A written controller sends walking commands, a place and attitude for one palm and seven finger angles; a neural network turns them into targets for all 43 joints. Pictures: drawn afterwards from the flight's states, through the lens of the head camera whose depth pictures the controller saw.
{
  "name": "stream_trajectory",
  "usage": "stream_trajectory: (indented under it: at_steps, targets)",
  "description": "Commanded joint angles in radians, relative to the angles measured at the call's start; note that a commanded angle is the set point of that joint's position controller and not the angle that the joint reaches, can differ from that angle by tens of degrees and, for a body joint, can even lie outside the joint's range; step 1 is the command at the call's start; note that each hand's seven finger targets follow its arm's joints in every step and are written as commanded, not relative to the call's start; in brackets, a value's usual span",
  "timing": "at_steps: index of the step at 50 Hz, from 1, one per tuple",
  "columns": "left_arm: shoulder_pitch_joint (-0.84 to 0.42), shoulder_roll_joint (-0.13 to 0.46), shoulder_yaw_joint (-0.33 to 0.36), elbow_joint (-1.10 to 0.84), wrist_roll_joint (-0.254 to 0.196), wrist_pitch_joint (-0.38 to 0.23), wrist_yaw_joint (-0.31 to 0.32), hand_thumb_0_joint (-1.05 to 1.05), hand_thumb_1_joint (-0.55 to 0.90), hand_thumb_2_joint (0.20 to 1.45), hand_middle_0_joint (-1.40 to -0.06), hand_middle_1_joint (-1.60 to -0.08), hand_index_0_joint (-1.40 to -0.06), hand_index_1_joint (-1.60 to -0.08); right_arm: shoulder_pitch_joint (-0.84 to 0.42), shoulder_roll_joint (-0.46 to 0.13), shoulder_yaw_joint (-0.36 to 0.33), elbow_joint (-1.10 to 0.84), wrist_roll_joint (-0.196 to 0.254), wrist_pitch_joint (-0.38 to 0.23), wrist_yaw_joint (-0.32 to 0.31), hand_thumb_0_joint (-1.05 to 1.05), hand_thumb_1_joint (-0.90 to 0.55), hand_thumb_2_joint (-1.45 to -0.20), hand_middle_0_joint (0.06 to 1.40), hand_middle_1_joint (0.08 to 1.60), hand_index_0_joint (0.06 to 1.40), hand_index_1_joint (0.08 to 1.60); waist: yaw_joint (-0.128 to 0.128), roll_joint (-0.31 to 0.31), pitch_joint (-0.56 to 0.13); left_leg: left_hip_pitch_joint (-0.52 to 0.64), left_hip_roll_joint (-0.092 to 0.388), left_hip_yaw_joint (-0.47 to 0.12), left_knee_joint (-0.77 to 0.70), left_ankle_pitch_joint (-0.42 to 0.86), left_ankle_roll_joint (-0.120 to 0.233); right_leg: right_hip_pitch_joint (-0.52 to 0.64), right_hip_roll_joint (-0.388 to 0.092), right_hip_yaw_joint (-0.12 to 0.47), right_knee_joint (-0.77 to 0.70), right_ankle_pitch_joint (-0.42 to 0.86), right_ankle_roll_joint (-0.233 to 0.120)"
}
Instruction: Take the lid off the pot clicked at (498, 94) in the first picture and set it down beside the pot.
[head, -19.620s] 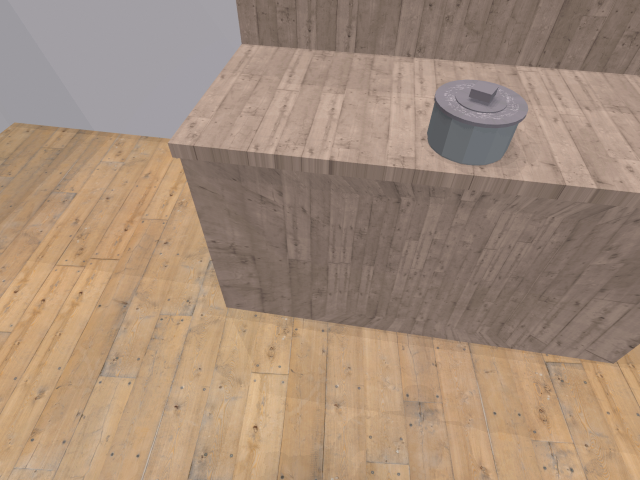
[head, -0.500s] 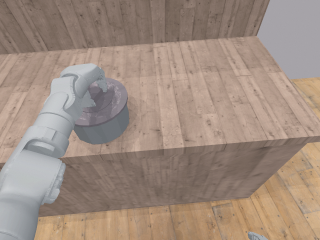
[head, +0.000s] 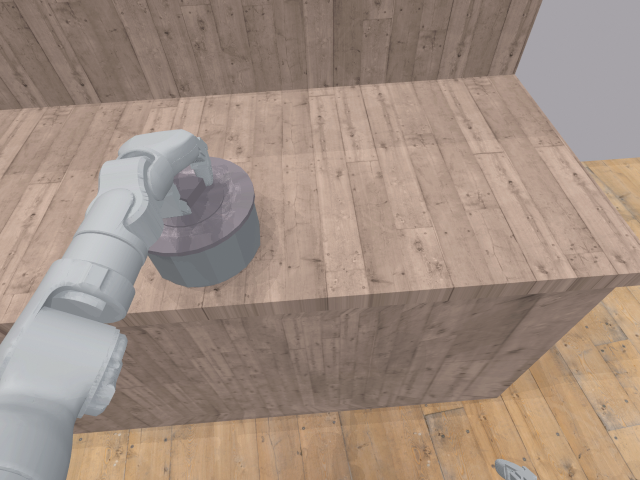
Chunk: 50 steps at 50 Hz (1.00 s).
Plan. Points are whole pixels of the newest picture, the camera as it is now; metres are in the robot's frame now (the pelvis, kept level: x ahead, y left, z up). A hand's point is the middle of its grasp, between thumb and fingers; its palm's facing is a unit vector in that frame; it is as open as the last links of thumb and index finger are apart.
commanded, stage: lift the lid straight up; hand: left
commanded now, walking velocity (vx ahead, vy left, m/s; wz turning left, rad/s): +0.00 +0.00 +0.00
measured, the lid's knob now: (183, 190) +0.48 +0.19 +0.10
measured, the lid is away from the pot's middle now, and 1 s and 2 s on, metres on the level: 0.00 0.01 0.01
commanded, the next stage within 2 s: move the lid sideways beside the pot in 1.82 s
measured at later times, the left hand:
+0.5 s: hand (158, 169) +0.46 +0.19 +0.16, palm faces -0.33 -0.07 -0.94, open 7.9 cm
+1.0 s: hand (145, 140) +0.46 +0.19 +0.20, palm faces -0.29 -0.08 -0.95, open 7.9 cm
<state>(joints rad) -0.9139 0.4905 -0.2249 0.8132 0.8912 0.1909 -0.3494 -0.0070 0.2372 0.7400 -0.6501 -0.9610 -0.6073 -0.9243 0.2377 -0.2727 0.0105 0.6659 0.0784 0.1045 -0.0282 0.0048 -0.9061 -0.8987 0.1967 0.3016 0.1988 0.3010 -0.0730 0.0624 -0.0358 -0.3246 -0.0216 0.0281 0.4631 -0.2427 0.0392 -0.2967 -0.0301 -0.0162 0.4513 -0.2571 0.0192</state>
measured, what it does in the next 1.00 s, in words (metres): stands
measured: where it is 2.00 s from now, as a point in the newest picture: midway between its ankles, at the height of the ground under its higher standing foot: outside the picture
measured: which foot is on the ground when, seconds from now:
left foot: down 0.00-1.00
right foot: down 0.00-1.00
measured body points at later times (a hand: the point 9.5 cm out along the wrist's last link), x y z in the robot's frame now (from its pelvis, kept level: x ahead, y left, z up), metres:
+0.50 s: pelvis +0.00 +0.00 +0.00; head +0.03 -0.02 +0.45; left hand +0.47 +0.19 +0.21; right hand +0.09 -0.26 -0.13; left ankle -0.01 +0.10 -0.74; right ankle -0.02 -0.13 -0.74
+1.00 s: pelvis -0.01 +0.00 +0.00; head +0.02 -0.02 +0.45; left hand +0.47 +0.19 +0.25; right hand +0.09 -0.26 -0.12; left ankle -0.01 +0.10 -0.74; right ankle -0.02 -0.13 -0.74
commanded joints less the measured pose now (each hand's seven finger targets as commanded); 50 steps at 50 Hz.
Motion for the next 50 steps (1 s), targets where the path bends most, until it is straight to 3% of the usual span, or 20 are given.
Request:
stream_trajectory:
  at_steps: [1,4,7,12,14,17,19,22,23,25,29,31,33,35,36,40,42,44,47,50]
  targets:
    - [-0.643,0.322,0.141,-0.283,0.024,-0.017,0.05,0.0,0.652,0.937,-0.835,-1.06,-0.819,-1.033,-0.012,-0.133,-0.044,-0.108,-0.006,-0.044,-0.009,0.0,-0.9,-0.9,0.2,0.3,0.2,0.3,-0.002,0.011,-0.472,0.315,-0.007,-0.05,-0.002,0.425,0.035,0.084,0.047,-0.021,-0.015,0.408,-0.053]
    - [-0.627,0.296,0.128,-0.294,0.013,-0.016,0.042,0.0,0.653,0.937,-0.835,-1.06,-0.819,-1.033,-0.017,-0.132,-0.048,-0.114,-0.006,-0.055,-0.009,0.0,-0.9,-0.9,0.2,0.3,0.2,0.3,-0.005,-0.002,-0.473,0.323,-0.007,-0.052,0.005,0.469,0.039,0.087,0.046,-0.021,-0.02,0.435,-0.053]
    - [-0.618,0.307,0.128,-0.199,0.012,0.003,0.033,0.0,0.653,0.937,-0.835,-1.06,-0.819,-1.033,-0.014,-0.139,-0.042,-0.097,0.001,-0.045,-0.01,0.0,-0.9,-0.9,0.2,0.3,0.2,0.3,-0.007,-0.061,-0.386,0.255,-0.011,-0.042,-0.016,0.361,0.038,0.083,0.047,-0.026,-0.027,0.396,-0.052]
    - [-0.709,0.293,0.105,-0.286,0.023,-0.006,0.018,0.0,0.654,0.937,-0.835,-1.06,-0.819,-1.033,-0.014,-0.134,-0.046,-0.107,-0.005,-0.068,-0.012,0.0,-0.9,-0.9,0.2,0.3,0.2,0.3,-0.009,0.017,-0.468,0.345,-0.01,-0.061,-0.006,0.436,0.036,0.063,0.047,-0.023,-0.023,0.394,-0.055]
    - [-0.683,0.275,0.097,-0.25,0.015,-0.005,0.008,0.0,0.654,0.937,-0.835,-1.06,-0.819,-1.033,-0.008,-0.137,-0.046,-0.103,-0.007,-0.07,-0.013,0.0,-0.9,-0.9,0.2,0.3,0.2,0.3,-0.015,0.003,-0.453,0.338,-0.011,-0.061,-0.004,0.436,0.036,0.059,0.047,-0.025,-0.032,0.396,-0.055]
    - [-0.695,0.318,0.127,-0.177,0.016,0.006,-0.003,0.0,0.654,0.937,-0.835,-1.06,-0.819,-1.033,0.0,-0.141,-0.041,-0.091,-0.005,-0.067,-0.017,0.0,-0.9,-0.9,0.2,0.3,0.2,0.3,-0.011,-0.06,-0.406,0.277,-0.018,-0.047,-0.021,0.344,0.041,0.082,0.046,-0.025,-0.035,0.386,-0.053]
    - [-0.73,0.355,0.148,-0.241,0.016,-0.006,-0.006,0.0,0.654,0.937,-0.835,-1.06,-0.819,-1.033,-0.011,-0.146,-0.041,-0.104,-0.005,-0.072,-0.018,0.0,-0.9,-0.9,0.2,0.3,0.2,0.3,-0.003,-0.037,-0.454,0.297,-0.017,-0.05,-0.021,0.385,0.041,0.114,0.04,-0.02,-0.032,0.418,-0.055]
    - [-0.765,0.299,0.096,-0.221,0.03,-0.005,-0.013,0.0,0.654,0.937,-0.835,-1.06,-0.819,-1.033,-0.001,-0.136,-0.042,-0.097,-0.006,-0.079,-0.019,0.0,-0.9,-0.9,0.2,0.3,0.2,0.3,-0.015,-0.021,-0.432,0.315,-0.014,-0.054,-0.025,0.369,0.037,0.073,0.045,-0.023,-0.039,0.381,-0.053]
    - [-0.756,0.341,0.13,-0.206,0.038,-0.004,-0.013,0.0,0.654,0.937,-0.835,-1.06,-0.819,-1.033,-0.001,-0.141,-0.042,-0.095,-0.007,-0.08,-0.019,0.0,-0.9,-0.9,0.2,0.3,0.2,0.3,-0.007,-0.013,-0.432,0.312,-0.014,-0.056,-0.026,0.372,0.036,0.074,0.046,-0.023,-0.039,0.375,-0.056]
    - [-0.758,0.34,0.133,-0.253,0.033,-0.01,-0.015,0.0,0.654,0.937,-0.835,-1.06,-0.819,-1.033,-0.003,-0.138,-0.044,-0.107,-0.01,-0.086,-0.016,0.0,-0.9,-0.9,0.2,0.3,0.2,0.3,-0.004,0.006,-0.47,0.343,-0.012,-0.062,-0.017,0.428,0.036,0.088,0.045,-0.019,-0.034,0.401,-0.056]
    - [-0.724,0.286,0.099,-0.208,0.016,0.01,-0.036,0.0,0.654,0.937,-0.835,-1.06,-0.819,-1.033,0.001,-0.146,-0.046,-0.1,-0.008,-0.082,-0.009,0.0,-0.9,-0.9,0.2,0.3,0.2,0.3,-0.011,-0.028,-0.429,0.333,-0.009,-0.065,-0.02,0.454,0.034,0.066,0.046,-0.028,-0.043,0.399,-0.056]
    - [-0.764,0.268,0.077,-0.19,0.022,0.027,-0.043,0.0,0.654,0.937,-0.835,-1.06,-0.819,-1.033,-0.002,-0.143,-0.043,-0.095,-0.006,-0.079,-0.005,0.0,-0.9,-0.9,0.2,0.3,0.2,0.3,-0.015,-0.033,-0.388,0.313,-0.014,-0.059,-0.031,0.382,0.031,0.045,0.049,-0.033,-0.045,0.362,-0.054]
    - [-0.777,0.334,0.125,-0.207,0.033,0.028,-0.043,0.0,0.654,0.937,-0.835,-1.06,-0.819,-1.033,-0.004,-0.147,-0.043,-0.101,-0.007,-0.082,-0.008,0.0,-0.9,-0.9,0.2,0.3,0.2,0.3,-0.001,-0.04,-0.426,0.315,-0.015,-0.061,-0.037,0.373,0.034,0.077,0.047,-0.028,-0.042,0.367,-0.056]
    - [-0.817,0.341,0.122,-0.255,0.039,0.021,-0.043,0.0,0.654,0.937,-0.835,-1.06,-0.819,-1.033,-0.009,-0.141,-0.04,-0.109,-0.01,-0.089,-0.009,0.0,-0.9,-0.9,0.2,0.3,0.2,0.3,-0.002,-0.008,-0.467,0.337,-0.015,-0.066,-0.032,0.41,0.031,0.094,0.045,-0.022,-0.037,0.386,-0.056]
    - [-0.816,0.31,0.1,-0.219,0.043,0.025,-0.048,0.0,0.654,0.937,-0.835,-1.06,-0.819,-1.033,-0.01,-0.138,-0.041,-0.105,-0.011,-0.091,-0.012,0.0,-0.9,-0.9,0.2,0.3,0.2,0.3,-0.008,-0.025,-0.445,0.334,-0.017,-0.065,-0.031,0.391,0.034,0.075,0.048,-0.026,-0.043,0.371,-0.056]
    - [-0.816,0.379,0.149,-0.2,0.047,0.03,-0.054,0.0,0.654,0.937,-0.835,-1.06,-0.819,-1.033,-0.005,-0.145,-0.04,-0.104,-0.011,-0.094,-0.016,0.0,-0.9,-0.9,0.2,0.3,0.2,0.3,0.001,-0.05,-0.454,0.315,-0.018,-0.061,-0.036,0.381,0.036,0.111,0.045,-0.02,-0.042,0.388,-0.055]
    - [-0.864,0.366,0.132,-0.234,0.045,0.026,-0.059,0.0,0.654,0.937,-0.835,-1.06,-0.819,-1.033,-0.008,-0.141,-0.039,-0.109,-0.009,-0.101,-0.016,0.0,-0.9,-0.9,0.2,0.3,0.2,0.3,-0.001,-0.027,-0.462,0.333,-0.016,-0.064,-0.039,0.398,0.035,0.104,0.044,-0.021,-0.041,0.396,-0.056]
    - [-0.838,0.291,0.077,-0.222,0.031,0.031,-0.067,0.0,0.654,0.937,-0.835,-1.06,-0.819,-1.033,-0.013,-0.142,-0.041,-0.112,-0.007,-0.104,-0.013,0.0,-0.9,-0.9,0.2,0.3,0.2,0.3,-0.01,0.0,-0.447,0.349,-0.014,-0.069,-0.032,0.432,0.031,0.07,0.044,-0.027,-0.048,0.383,-0.058]
    - [-0.825,0.333,0.108,-0.135,0.046,0.055,-0.08,0.0,0.654,0.937,-0.835,-1.06,-0.819,-1.033,-0.004,-0.147,-0.038,-0.093,-0.007,-0.095,-0.011,0.0,-0.9,-0.9,0.2,0.3,0.2,0.3,-0.008,-0.056,-0.38,0.295,-0.019,-0.06,-0.045,0.338,0.033,0.065,0.048,-0.028,-0.052,0.348,-0.057]
    - [-0.908,0.333,0.092,-0.202,0.042,0.05,-0.088,0.0,0.654,0.937,-0.835,-1.06,-0.819,-1.033,-0.014,-0.144,-0.036,-0.105,-0.006,-0.099,-0.012,0.0,-0.9,-0.9,0.2,0.3,0.2,0.3,-0.007,-0.038,-0.43,0.31,-0.022,-0.061,-0.048,0.337,0.032,0.091,0.044,-0.025,-0.044,0.361,-0.056]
